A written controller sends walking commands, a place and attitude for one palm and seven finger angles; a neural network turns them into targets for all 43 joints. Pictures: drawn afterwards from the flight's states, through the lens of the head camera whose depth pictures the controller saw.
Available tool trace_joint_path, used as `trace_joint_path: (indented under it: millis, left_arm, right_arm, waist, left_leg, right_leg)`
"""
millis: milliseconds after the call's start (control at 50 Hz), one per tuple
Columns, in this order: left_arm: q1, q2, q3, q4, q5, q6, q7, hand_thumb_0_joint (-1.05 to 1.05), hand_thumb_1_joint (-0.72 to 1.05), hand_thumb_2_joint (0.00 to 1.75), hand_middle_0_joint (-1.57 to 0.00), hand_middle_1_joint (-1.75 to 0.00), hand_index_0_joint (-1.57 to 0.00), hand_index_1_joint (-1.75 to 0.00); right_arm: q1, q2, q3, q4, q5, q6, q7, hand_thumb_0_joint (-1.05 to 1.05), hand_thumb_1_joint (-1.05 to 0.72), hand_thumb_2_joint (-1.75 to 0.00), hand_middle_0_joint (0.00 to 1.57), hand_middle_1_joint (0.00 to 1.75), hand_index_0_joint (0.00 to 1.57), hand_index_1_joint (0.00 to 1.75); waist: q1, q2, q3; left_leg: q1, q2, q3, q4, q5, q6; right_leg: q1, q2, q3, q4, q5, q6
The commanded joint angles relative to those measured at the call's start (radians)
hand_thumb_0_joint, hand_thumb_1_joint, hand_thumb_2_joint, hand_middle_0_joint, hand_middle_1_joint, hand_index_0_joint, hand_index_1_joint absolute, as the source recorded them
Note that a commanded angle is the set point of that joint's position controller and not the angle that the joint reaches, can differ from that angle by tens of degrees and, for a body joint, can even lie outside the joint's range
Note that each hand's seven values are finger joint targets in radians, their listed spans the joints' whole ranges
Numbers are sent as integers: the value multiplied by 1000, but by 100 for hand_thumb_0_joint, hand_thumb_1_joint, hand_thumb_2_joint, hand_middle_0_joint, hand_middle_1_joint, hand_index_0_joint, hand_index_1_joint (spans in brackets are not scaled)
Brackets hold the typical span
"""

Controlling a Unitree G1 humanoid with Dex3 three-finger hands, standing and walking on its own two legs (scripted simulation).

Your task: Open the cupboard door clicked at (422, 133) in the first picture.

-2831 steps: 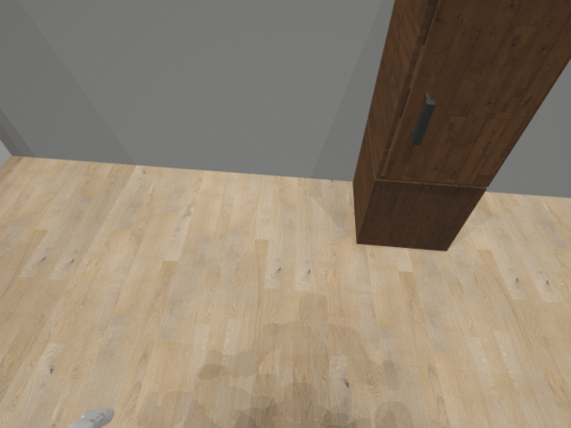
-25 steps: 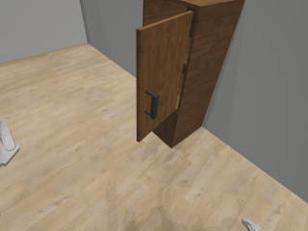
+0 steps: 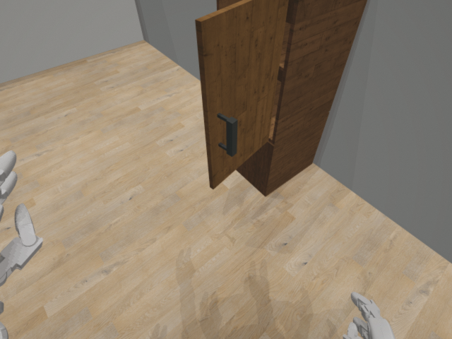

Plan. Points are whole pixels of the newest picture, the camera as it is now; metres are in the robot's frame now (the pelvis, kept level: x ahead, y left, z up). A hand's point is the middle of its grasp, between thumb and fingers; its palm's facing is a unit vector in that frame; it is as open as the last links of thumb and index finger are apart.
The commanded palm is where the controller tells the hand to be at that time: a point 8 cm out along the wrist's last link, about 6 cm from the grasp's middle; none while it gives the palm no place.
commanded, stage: let the arm hang, fingers relaxed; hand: left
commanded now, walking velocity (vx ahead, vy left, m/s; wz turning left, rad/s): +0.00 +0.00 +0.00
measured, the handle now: (226, 134) +0.69 +0.05 -0.08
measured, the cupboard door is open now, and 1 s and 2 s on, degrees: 100 100 100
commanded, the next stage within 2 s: look to check the result in 1.14 s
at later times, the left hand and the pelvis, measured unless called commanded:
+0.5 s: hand out of the picture +0.00 +0.20 -0.17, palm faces +0.07 -0.97 -0.24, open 7.1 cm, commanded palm none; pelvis +0.03 +0.01 +0.00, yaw +3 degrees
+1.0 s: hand out of the picture +0.03 +0.19 -0.17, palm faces +0.05 -0.98 -0.20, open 7.3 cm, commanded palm none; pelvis +0.02 +0.02 +0.01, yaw +2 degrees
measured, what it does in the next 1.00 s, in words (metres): steps on the spot: left foot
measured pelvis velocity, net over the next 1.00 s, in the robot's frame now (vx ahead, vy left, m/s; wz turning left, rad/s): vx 0.02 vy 0.02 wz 0.03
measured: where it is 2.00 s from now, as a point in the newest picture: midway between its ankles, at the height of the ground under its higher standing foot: outside the picture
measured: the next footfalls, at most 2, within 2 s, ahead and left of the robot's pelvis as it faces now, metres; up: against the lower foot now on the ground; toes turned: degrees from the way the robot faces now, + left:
left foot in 0.04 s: +0.08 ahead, +0.14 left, +0.00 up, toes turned +5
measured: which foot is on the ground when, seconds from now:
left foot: up 0.00-0.02, down 0.04-1.00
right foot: down 0.00-1.00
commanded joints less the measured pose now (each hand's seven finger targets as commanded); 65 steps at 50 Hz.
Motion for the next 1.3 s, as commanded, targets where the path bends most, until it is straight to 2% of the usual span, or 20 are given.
trace_joint_path:
  millis: [0,20,40,60,80,100,120,140,160,180,200,240,280,340,420,540,700,880,940,1280]
  left_arm:
    - [-38,247,176,-293,-23,-74,35,0,90,90,-20,-30,-20,-30]
    - [-31,13,-288,515,84,114,-130,0,90,90,-20,-30,-20,-30]
    - [-33,-44,-262,532,58,203,-145,0,90,90,-20,-30,-20,-30]
    - [-79,-84,-284,560,52,220,-147,0,90,90,-20,-30,-20,-30]
    - [-119,-76,-293,607,46,225,-149,0,90,90,-20,-30,-20,-30]
    - [-135,-59,-296,665,45,220,-151,0,90,90,-20,-30,-20,-30]
    - [-133,-37,-296,740,48,215,-152,0,90,90,-20,-30,-20,-30]
    - [-145,0,-295,819,50,209,-151,0,90,90,-20,-30,-20,-30]
    - [-195,32,-302,888,46,204,-149,0,90,90,-20,-30,-20,-30]
    - [-237,43,-313,961,40,204,-150,0,90,90,-20,-30,-20,-30]
    - [-270,49,-319,1028,37,204,-145,0,90,90,-20,-30,-20,-30]
    - [-278,36,-331,1150,30,203,-135,0,90,90,-20,-30,-20,-30]
    - [-260,18,-340,1248,24,201,-129,0,90,90,-20,-30,-20,-30]
    - [-227,-31,-334,1350,23,205,-124,0,90,90,-20,-30,-20,-30]
    - [-231,-54,-350,1444,22,209,-123,0,90,90,-20,-30,-20,-30]
    - [-210,-60,-361,1536,20,210,-123,0,90,90,-20,-30,-20,-30]
    - [-201,-77,-365,1577,19,214,-119,0,90,90,-20,-30,-20,-30]
    - [-199,-96,-360,1574,21,212,-117,0,90,90,-20,-30,-20,-30]
    - [-197,-102,-359,1573,20,211,-117,0,90,90,-20,-30,-20,-30]
    - [-183,-102,-357,1576,22,207,-117,0,90,90,-20,-30,-20,-30]
  right_arm:
    - [-93,-101,-35,-178,10,-43,-6,0,-90,-90,20,30,20,30]
    - [-70,-299,-66,30,-14,-42,97,0,-90,-90,20,30,20,30]
    - [-11,-203,-52,11,-5,37,98,0,-90,-90,20,30,20,30]
    - [-35,-179,-38,2,-16,55,89,0,-90,-90,20,30,20,30]
    - [-45,-173,-24,-11,-24,68,84,0,-90,-90,20,30,20,30]
    - [-65,-177,-17,-11,-30,75,80,0,-90,-90,20,30,20,30]
    - [-89,-176,-12,-3,-29,80,78,0,-90,-90,20,30,20,30]
    - [-100,-154,-6,14,-19,86,76,0,-90,-90,20,30,20,30]
    - [-79,-120,-2,35,-10,93,80,0,-90,-90,20,30,20,30]
    - [-63,-106,0,66,-13,107,83,0,-90,-90,20,30,20,30]
    - [-73,-103,0,96,-20,124,81,0,-90,-90,20,30,20,30]
    - [-69,-93,6,156,-18,134,77,0,-90,-90,20,30,20,30]
    - [-56,-88,12,216,-13,130,70,0,-90,-90,20,30,20,30]
    - [-32,-56,12,287,-12,133,57,0,-90,-90,20,30,20,30]
    - [5,-41,7,360,-7,142,50,0,-90,-90,20,30,20,30]
    - [45,-44,14,434,-5,138,47,0,-90,-90,20,30,20,30]
    - [72,-24,21,478,-10,137,48,0,-90,-90,20,30,20,30]
    - [100,4,19,492,-11,132,47,0,-90,-90,20,30,20,30]
    - [103,3,18,492,-12,130,45,0,-90,-90,20,30,20,30]
    - [110,-2,11,481,-8,127,42,0,-90,-90,20,30,20,30]
  waist:
    - [-1,88,-67]
    - [-69,163,-59]
    - [-35,224,-126]
    - [-19,194,-133]
    - [-18,125,-132]
    - [4,35,-142]
    - [29,-54,-164]
    - [31,-171,-186]
    - [0,-194,-146]
    - [-22,-159,-111]
    - [-25,-186,-90]
    - [-25,-80,-94]
    - [-19,44,-134]
    - [-16,152,-134]
    - [-22,45,-61]
    - [-17,-5,-10]
    - [-14,6,51]
    - [-14,0,69]
    - [-14,24,63]
    - [-19,-2,31]
  left_leg:
    - [203,86,-140,-213,132,38]
    - [115,152,-207,-54,445,70]
    - [100,177,-254,-110,573,125]
    - [45,214,-300,-150,593,144]
    - [10,225,-334,-184,540,153]
    - [5,208,-331,-168,508,147]
    - [11,167,-274,-124,456,111]
    - [0,91,-189,-65,338,54]
    - [1,23,-127,-54,191,1]
    - [41,-4,-102,-61,119,-19]
    - [66,-11,-93,-61,124,-22]
    - [120,5,-96,-109,224,-22]
    - [191,34,-112,-132,372,-13]
    - [229,53,-120,-150,359,-1]
    - [228,65,-133,-199,273,2]
    - [225,69,-136,-249,233,5]
    - [195,62,-138,-289,166,3]
    - [178,59,-133,-296,155,1]
    - [188,59,-132,-293,173,3]
    - [216,64,-135,-283,194,8]
  right_leg:
    - [-61,-99,165,-76,104,17]
    - [-190,-118,28,194,296,49]
    - [-147,-39,54,250,42,59]
    - [-153,-13,64,296,-159,60]
    - [-148,-3,86,311,-226,65]
    - [-100,-9,96,235,-173,59]
    - [-14,-18,94,99,-22,53]
    - [70,-60,151,-22,228,41]
    - [41,-159,243,-78,379,6]
    - [-11,-199,268,-96,445,-21]
    - [-18,-182,259,-97,510,-23]
    - [23,-145,213,-75,595,-1]
    - [54,-110,182,-73,541,18]
    - [62,-87,166,-130,390,13]
    - [42,-80,153,-186,310,11]
    - [48,-80,148,-219,245,12]
    - [33,-79,150,-237,155,13]
    - [26,-77,148,-233,155,13]
    - [27,-76,155,-230,171,13]
    - [27,-73,155,-227,185,12]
